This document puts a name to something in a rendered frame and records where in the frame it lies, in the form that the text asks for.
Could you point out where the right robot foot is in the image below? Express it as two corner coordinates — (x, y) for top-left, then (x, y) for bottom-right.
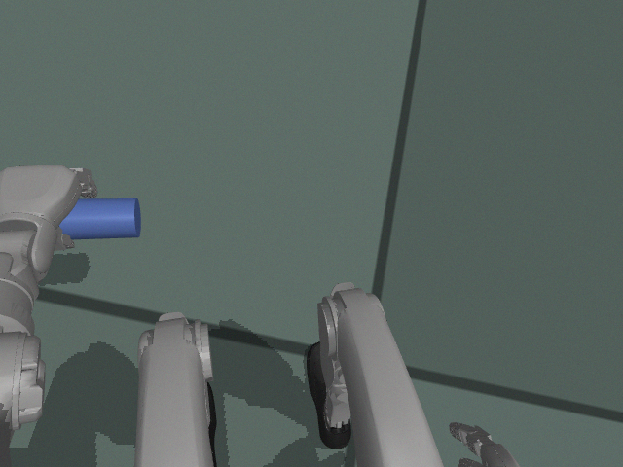
(307, 342), (351, 449)

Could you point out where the left robot hand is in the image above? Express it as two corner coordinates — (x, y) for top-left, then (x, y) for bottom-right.
(0, 165), (97, 251)

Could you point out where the left robot arm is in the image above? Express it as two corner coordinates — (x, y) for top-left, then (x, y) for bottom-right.
(0, 213), (57, 467)

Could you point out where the bottle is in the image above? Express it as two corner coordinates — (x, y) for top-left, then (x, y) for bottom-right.
(59, 198), (141, 239)

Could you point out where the right robot hand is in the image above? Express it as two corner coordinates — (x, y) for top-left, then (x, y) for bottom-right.
(449, 422), (520, 467)

